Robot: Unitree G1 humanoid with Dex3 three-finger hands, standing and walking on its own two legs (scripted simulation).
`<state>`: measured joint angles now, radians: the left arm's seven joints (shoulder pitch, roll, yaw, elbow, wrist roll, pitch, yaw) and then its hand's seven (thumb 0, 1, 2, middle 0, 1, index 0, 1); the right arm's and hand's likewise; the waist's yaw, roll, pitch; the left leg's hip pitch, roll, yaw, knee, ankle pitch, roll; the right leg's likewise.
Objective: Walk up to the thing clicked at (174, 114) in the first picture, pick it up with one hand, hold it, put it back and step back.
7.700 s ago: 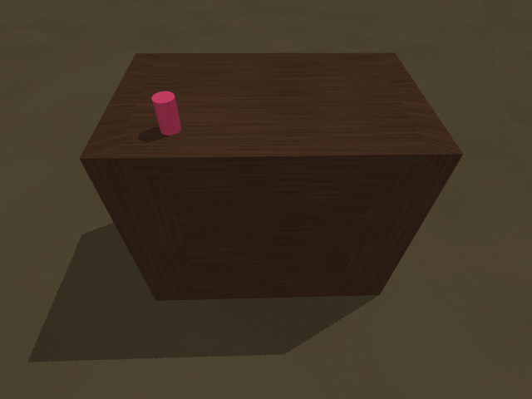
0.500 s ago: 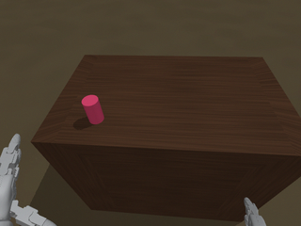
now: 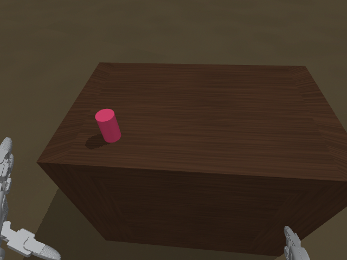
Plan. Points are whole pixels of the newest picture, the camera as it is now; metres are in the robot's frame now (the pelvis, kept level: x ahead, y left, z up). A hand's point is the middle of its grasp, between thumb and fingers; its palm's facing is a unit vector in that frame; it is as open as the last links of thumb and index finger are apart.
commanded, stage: go down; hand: left
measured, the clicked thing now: (108, 126) +0.48 +0.23 +0.02
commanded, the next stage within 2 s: none
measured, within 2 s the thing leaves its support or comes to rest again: neither
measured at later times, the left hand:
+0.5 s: hand (16, 169) +0.25 +0.32 +0.14, palm faces +0.31 -0.91 -0.27, open 17.6 cm
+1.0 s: hand (4, 142) +0.30 +0.37 +0.15, palm faces +0.23 -0.97 -0.02, open 17.5 cm
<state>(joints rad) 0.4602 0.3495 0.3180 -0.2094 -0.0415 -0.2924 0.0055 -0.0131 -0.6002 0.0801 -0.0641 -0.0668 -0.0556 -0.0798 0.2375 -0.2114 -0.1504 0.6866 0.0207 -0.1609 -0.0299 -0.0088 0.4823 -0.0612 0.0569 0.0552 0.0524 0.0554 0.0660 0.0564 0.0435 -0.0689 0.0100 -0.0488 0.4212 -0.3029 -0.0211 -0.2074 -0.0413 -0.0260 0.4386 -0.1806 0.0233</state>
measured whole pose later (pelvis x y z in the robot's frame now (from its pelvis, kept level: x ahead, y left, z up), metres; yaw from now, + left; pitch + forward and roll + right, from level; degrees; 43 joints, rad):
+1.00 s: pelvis +0.00 +0.01 +0.00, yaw +0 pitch +2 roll +0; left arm -0.31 0.64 0.62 0.67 -0.28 -0.02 -0.53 -0.01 -0.54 0.10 -0.02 -0.02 -0.02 -0.03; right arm 0.24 -0.24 0.00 0.69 0.02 -0.22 -0.13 -0.01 0.53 -0.06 0.06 0.05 0.05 0.05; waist 0.01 0.01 -0.06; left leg -0.22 0.00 -0.05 0.51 -0.33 -0.01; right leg -0.33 -0.05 -0.03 0.47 -0.18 0.03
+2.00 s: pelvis +0.01 +0.01 -0.01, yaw +1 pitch +8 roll -1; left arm -0.50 0.84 0.69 0.99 -0.24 -0.06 -0.63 -0.02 -0.59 0.06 -0.04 -0.02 -0.04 -0.03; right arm 0.20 -0.24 0.04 0.74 0.00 -0.26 -0.19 -0.01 0.52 -0.06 0.06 0.05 0.05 0.05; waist -0.03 0.00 -0.10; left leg -0.34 0.01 -0.06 0.56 -0.36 -0.01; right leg -0.44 -0.04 -0.04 0.49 -0.19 0.03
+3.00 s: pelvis +0.01 +0.02 -0.01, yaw +1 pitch +8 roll -1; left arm -0.44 0.83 0.70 0.90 -0.24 -0.01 -0.64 -0.01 -0.52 0.05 -0.04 -0.03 -0.04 -0.03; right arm 0.22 -0.24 0.03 0.73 0.01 -0.25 -0.21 -0.01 0.51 -0.06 0.06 0.05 0.05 0.05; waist -0.02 0.00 -0.11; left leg -0.34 0.00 -0.06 0.58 -0.36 -0.01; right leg -0.44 -0.05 -0.04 0.50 -0.20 0.04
